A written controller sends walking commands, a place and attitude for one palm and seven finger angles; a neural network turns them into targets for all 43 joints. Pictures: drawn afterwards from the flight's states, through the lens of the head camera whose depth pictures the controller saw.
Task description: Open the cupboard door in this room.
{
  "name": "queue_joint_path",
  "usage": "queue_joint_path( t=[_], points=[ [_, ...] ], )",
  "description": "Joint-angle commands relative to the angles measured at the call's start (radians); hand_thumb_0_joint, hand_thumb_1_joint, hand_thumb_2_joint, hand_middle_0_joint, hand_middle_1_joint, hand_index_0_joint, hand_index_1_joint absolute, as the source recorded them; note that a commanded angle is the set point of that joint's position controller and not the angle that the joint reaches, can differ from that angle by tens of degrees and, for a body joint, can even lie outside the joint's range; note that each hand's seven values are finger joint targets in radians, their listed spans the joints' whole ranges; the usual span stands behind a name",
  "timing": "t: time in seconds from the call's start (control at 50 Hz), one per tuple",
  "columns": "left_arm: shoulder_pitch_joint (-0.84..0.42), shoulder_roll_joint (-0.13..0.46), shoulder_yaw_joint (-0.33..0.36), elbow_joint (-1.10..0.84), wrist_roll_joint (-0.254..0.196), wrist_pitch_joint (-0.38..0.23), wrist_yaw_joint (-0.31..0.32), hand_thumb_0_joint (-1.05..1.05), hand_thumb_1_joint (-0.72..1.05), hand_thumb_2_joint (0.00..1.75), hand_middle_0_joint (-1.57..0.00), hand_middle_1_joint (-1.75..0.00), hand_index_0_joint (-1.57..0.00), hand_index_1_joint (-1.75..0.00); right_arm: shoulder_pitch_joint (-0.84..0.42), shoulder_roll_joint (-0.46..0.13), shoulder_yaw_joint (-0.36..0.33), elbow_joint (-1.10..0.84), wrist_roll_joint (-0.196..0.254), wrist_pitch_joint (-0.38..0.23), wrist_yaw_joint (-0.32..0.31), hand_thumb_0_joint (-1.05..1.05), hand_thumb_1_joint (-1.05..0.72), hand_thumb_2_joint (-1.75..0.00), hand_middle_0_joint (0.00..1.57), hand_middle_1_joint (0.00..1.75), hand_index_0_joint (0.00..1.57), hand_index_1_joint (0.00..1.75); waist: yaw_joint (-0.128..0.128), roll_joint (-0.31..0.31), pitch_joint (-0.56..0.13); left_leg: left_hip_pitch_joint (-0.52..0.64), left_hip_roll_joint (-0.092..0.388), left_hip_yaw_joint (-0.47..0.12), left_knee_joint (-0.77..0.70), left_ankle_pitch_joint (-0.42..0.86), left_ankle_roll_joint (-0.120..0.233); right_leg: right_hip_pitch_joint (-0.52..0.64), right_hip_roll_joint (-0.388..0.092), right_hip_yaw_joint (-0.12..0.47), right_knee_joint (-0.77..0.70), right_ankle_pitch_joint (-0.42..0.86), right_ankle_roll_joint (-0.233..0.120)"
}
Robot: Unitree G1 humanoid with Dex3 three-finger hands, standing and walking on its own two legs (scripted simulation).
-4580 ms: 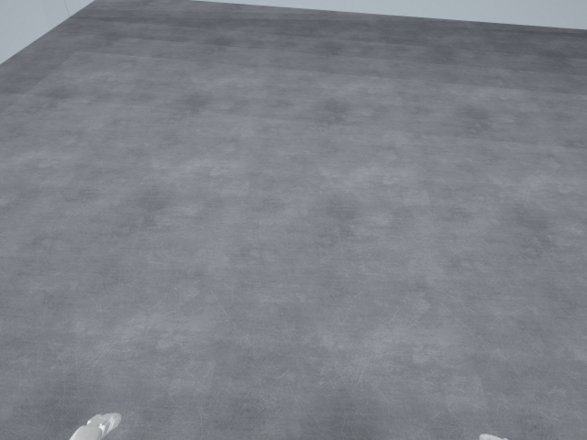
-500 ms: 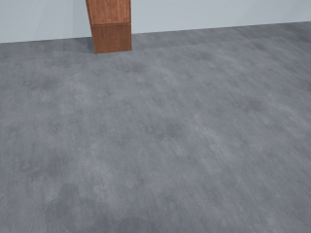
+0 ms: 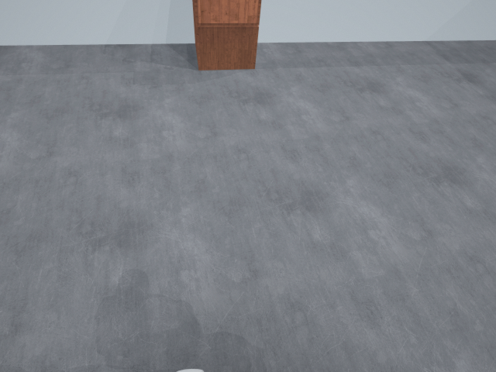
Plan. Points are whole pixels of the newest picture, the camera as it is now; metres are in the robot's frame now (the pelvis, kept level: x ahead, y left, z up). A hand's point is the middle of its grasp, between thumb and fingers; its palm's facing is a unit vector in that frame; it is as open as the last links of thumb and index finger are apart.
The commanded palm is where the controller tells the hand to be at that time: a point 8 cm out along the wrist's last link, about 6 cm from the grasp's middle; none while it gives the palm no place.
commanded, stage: turn or walk to find it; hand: left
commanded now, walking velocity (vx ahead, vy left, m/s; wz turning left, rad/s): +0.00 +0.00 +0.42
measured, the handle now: out of the picture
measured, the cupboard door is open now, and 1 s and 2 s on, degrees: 0 0 0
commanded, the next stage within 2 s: stand and wait in 0.44 s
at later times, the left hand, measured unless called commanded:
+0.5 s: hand out of the picture +0.01 +0.16 -0.13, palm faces +0.21 -0.94 -0.29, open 7.4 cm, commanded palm none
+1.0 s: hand out of the picture -0.15 +0.15 -0.17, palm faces +0.37 -0.91 -0.20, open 7.4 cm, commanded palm none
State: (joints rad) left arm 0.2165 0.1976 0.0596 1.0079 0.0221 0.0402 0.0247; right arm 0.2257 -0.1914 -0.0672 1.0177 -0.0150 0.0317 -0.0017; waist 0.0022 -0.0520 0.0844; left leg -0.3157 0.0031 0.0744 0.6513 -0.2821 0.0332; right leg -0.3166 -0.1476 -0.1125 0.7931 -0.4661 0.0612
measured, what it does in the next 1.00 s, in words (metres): steps on the spot, turning left: right foot, then left foot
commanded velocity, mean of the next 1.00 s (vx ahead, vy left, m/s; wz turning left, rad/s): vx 0.00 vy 0.00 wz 0.29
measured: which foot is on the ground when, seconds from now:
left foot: down 0.00-0.42, up 0.44-0.84, down 0.86-1.00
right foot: up 0.00-0.40, down 0.42-0.88, up 0.90-1.00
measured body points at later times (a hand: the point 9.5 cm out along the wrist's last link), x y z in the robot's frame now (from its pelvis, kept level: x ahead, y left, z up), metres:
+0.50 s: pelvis -0.05 -0.04 +0.01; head -0.03 -0.08 +0.46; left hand +0.00 +0.21 -0.11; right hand +0.03 -0.28 -0.15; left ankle -0.01 +0.09 -0.68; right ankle -0.04 -0.14 -0.72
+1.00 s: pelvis -0.08 -0.03 +0.02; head -0.07 -0.01 +0.47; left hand -0.17 +0.20 -0.15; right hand +0.06 -0.23 -0.13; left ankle -0.14 +0.08 -0.72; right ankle -0.06 -0.16 -0.69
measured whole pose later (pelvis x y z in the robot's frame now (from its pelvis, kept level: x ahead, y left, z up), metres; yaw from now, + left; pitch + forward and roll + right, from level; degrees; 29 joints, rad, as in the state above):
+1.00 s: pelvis -0.08 -0.03 +0.02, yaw +18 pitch -1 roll +0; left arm 0.28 0.20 0.04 1.07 0.02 0.05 0.02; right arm 0.16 -0.15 -0.03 1.03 -0.01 0.02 -0.03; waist 0.04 -0.05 0.05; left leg -0.18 0.00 0.00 0.48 -0.29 0.01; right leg -0.33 -0.07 -0.08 0.82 -0.47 0.04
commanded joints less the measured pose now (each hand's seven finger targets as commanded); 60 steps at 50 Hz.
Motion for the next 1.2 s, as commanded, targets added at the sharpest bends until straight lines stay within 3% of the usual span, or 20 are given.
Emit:
queue_joint_path(
  t=[0.0,0.08,0.22,0.3,0.36,0.38,0.4,0.42,0.46,0.5,0.58,0.7,0.76,0.8,0.86,0.9,1.02,1.12,1.16,1.18],
  points=[
    [-0.052,0.093,0.024,-0.095,0.000,0.003,0.003,0.00,0.90,0.90,-0.20,-0.30,-0.20,-0.30,0.049,-0.194,-0.032,-0.067,-0.012,-0.024,-0.018,0.00,-0.90,-0.90,0.20,0.30,0.20,0.30,-0.036,0.259,-0.079,0.064,0.306,-0.422,-0.400,0.102,0.127,-0.200,0.029,0.102,0.332,-0.038,-0.015],
    [-0.035,0.082,0.021,-0.086,-0.001,-0.006,-0.007,0.00,0.90,0.90,-0.20,-0.30,-0.20,-0.30,0.028,-0.173,-0.020,-0.080,-0.010,-0.031,-0.022,0.00,-0.90,-0.90,0.20,0.30,0.20,0.30,-0.020,0.159,-0.090,0.116,0.230,-0.337,-0.380,0.212,0.115,-0.187,0.054,0.100,0.277,0.061,-0.003],
    [-0.078,0.079,0.015,-0.127,-0.008,-0.004,-0.003,0.00,0.90,0.90,-0.20,-0.30,-0.20,-0.30,0.070,-0.188,-0.032,-0.081,-0.012,-0.019,-0.017,0.00,-0.90,-0.90,0.20,0.30,0.20,0.30,-0.049,0.182,-0.130,0.180,0.236,-0.415,-0.377,0.193,0.145,-0.152,0.088,0.106,0.100,0.010,0.001],
    [-0.031,0.079,0.012,-0.130,-0.011,-0.007,0.001,0.00,0.90,0.90,-0.20,-0.30,-0.20,-0.30,0.037,-0.198,-0.040,-0.100,-0.016,-0.008,-0.008,0.00,-0.90,-0.90,0.20,0.30,0.20,0.30,-0.030,0.199,-0.138,0.109,0.211,-0.439,-0.367,0.159,0.135,-0.030,0.116,0.097,-0.068,0.027,-0.014],
    [0.068,0.093,0.021,-0.110,-0.015,-0.014,0.005,0.00,0.90,0.90,-0.20,-0.30,-0.20,-0.30,0.000,-0.190,-0.046,-0.120,-0.012,0.001,0.000,0.00,-0.90,-0.90,0.20,0.30,0.20,0.30,0.016,0.170,-0.135,-0.044,0.138,-0.399,-0.343,0.054,0.065,0.194,0.130,0.059,-0.342,0.176,-0.030],
    [0.106,0.131,0.030,-0.104,-0.009,-0.019,0.009,0.00,0.90,0.90,-0.20,-0.30,-0.20,-0.30,-0.008,-0.162,-0.045,-0.129,-0.006,0.006,0.005,0.00,-0.90,-0.90,0.20,0.30,0.20,0.30,0.031,0.093,-0.130,-0.148,0.074,-0.338,-0.263,-0.037,0.013,0.294,0.064,0.113,-0.451,0.182,-0.053],
    [0.112,0.222,0.048,-0.119,0.010,-0.026,0.016,0.00,0.90,0.90,-0.20,-0.30,-0.20,-0.30,-0.007,-0.104,-0.035,-0.151,0.002,0.009,0.009,0.00,-0.90,-0.90,0.20,0.30,0.20,0.30,0.042,-0.154,-0.103,-0.340,-0.046,-0.205,-0.016,-0.157,-0.048,0.346,-0.171,0.396,-0.581,0.001,-0.137],
    [0.047,0.258,0.047,-0.153,0.007,-0.021,0.019,0.00,0.90,0.90,-0.20,-0.30,-0.20,-0.30,-0.042,-0.123,-0.043,-0.165,-0.008,0.012,0.007,0.00,-0.90,-0.90,0.20,0.30,0.20,0.30,0.045,-0.218,-0.039,-0.332,-0.072,-0.135,0.244,-0.236,-0.065,0.148,-0.335,0.505,-0.645,-0.036,-0.216],
    [-0.105,0.183,0.035,-0.185,-0.003,-0.034,0.020,0.00,0.90,0.90,-0.20,-0.30,-0.20,-0.30,0.013,-0.143,-0.050,-0.118,-0.018,0.036,0.014,0.00,-0.90,-0.90,0.20,0.30,0.20,0.30,-0.033,-0.162,0.012,-0.237,-0.024,-0.175,0.465,-0.133,-0.057,-0.056,-0.217,0.361,-0.653,-0.038,-0.184],
    [-0.125,0.129,0.013,-0.182,-0.004,-0.042,0.016,0.00,0.90,0.90,-0.20,-0.30,-0.20,-0.30,0.070,-0.116,-0.044,-0.080,-0.015,0.038,0.016,0.00,-0.90,-0.90,0.20,0.30,0.20,0.30,-0.064,-0.075,0.022,-0.211,-0.014,-0.147,0.544,-0.050,-0.068,-0.054,-0.129,0.229,-0.590,0.155,-0.155],
    [0.038,0.120,0.004,-0.116,-0.003,-0.062,0.012,0.00,0.90,0.90,-0.20,-0.30,-0.20,-0.30,0.037,-0.097,-0.023,-0.068,-0.008,0.019,0.008,0.00,-0.90,-0.90,0.20,0.30,0.20,0.30,-0.001,-0.088,-0.078,-0.229,0.001,-0.114,0.417,-0.050,-0.096,0.212,-0.108,0.168,-0.492,0.482,-0.174],
    [0.147,0.144,-0.003,-0.030,0.009,-0.063,0.006,0.00,0.90,0.90,-0.20,-0.30,-0.20,-0.30,-0.056,-0.071,0.003,-0.060,0.004,0.009,-0.003,0.00,-0.90,-0.90,0.20,0.30,0.20,0.30,0.046,-0.147,-0.087,-0.072,0.017,-0.050,0.080,-0.161,-0.092,0.244,-0.131,0.206,-0.451,0.703,-0.213],
    [0.114,0.167,0.006,-0.013,0.004,-0.059,0.009,0.00,0.90,0.90,-0.20,-0.30,-0.20,-0.30,-0.013,-0.069,0.015,-0.029,0.009,-0.003,-0.010,0.00,-0.90,-0.90,0.20,0.30,0.20,0.30,0.023,-0.137,-0.115,0.028,0.017,-0.034,-0.082,-0.094,-0.081,0.240,-0.134,0.187,-0.412,0.706,-0.203],
    [0.084,0.160,0.009,-0.003,-0.007,-0.053,0.011,0.00,0.90,0.90,-0.20,-0.30,-0.20,-0.30,0.033,-0.082,0.017,-0.002,0.011,-0.015,-0.011,0.00,-0.90,-0.90,0.20,0.30,0.20,0.30,-0.005,-0.104,-0.130,0.158,0.024,-0.041,-0.260,0.090,-0.069,0.185,-0.107,0.139,-0.341,0.629,-0.143],
    [0.092,0.070,-0.010,-0.027,-0.015,-0.035,0.004,0.00,0.90,0.90,-0.20,-0.30,-0.20,-0.30,0.017,-0.196,-0.001,-0.015,-0.001,-0.024,-0.019,0.00,-0.90,-0.90,0.20,0.30,0.20,0.30,-0.001,0.257,-0.116,0.245,0.311,-0.320,-0.319,0.468,0.086,-0.049,0.049,-0.002,-0.133,0.078,-0.028],
    [0.025,0.084,-0.008,-0.026,-0.009,-0.016,0.004,0.00,0.90,0.90,-0.20,-0.30,-0.20,-0.30,-0.003,-0.175,0.003,-0.004,-0.004,-0.024,-0.032,0.00,-0.90,-0.90,0.20,0.30,0.20,0.30,-0.016,0.328,-0.049,0.159,0.297,-0.330,-0.365,0.494,0.138,-0.085,0.050,0.053,0.065,-0.064,-0.019],
    [0.001,0.069,0.001,-0.037,-0.008,-0.014,-0.007,0.00,0.90,0.90,-0.20,-0.30,-0.20,-0.30,-0.019,-0.185,-0.012,-0.035,-0.008,-0.021,-0.032,0.00,-0.90,-0.90,0.20,0.30,0.20,0.30,-0.018,0.206,-0.068,0.190,0.226,-0.303,-0.316,0.520,0.132,-0.119,0.079,0.072,0.095,-0.012,-0.002],
    [0.029,0.067,0.003,-0.057,-0.013,-0.022,-0.003,0.00,0.90,0.90,-0.20,-0.30,-0.20,-0.30,-0.037,-0.201,-0.026,-0.066,-0.011,-0.011,-0.021,0.00,-0.90,-0.90,0.20,0.30,0.20,0.30,-0.006,0.209,-0.111,0.140,0.195,-0.342,-0.275,0.463,0.118,0.013,0.111,0.055,-0.132,0.063,-0.002],
    [0.091,0.081,0.008,-0.051,-0.012,-0.033,-0.001,0.00,0.90,0.90,-0.20,-0.30,-0.20,-0.30,-0.061,-0.198,-0.030,-0.082,-0.004,-0.009,-0.016,0.00,-0.90,-0.90,0.20,0.30,0.20,0.30,0.030,0.182,-0.140,0.071,0.153,-0.324,-0.209,0.373,0.074,0.150,0.107,0.045,-0.338,0.231,-0.002],
    [0.109,0.122,0.015,-0.048,-0.006,-0.042,0.004,0.00,0.90,0.90,-0.20,-0.30,-0.20,-0.30,-0.056,-0.166,-0.028,-0.090,0.003,-0.010,-0.011,0.00,-0.90,-0.90,0.20,0.30,0.20,0.30,0.036,0.092,-0.151,-0.031,0.099,-0.281,-0.139,0.247,0.025,0.267,0.039,0.104,-0.429,0.299,-0.016]
  ],
)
